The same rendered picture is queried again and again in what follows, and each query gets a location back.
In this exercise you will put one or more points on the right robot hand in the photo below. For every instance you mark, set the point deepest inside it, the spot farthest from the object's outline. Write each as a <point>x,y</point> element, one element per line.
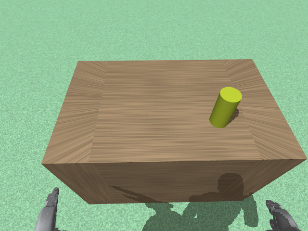
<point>281,218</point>

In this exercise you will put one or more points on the can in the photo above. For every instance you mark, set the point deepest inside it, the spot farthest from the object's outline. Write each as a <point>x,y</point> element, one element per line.
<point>225,106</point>

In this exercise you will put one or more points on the left robot hand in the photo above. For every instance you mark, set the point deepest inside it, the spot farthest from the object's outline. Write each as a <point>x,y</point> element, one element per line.
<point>47,216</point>

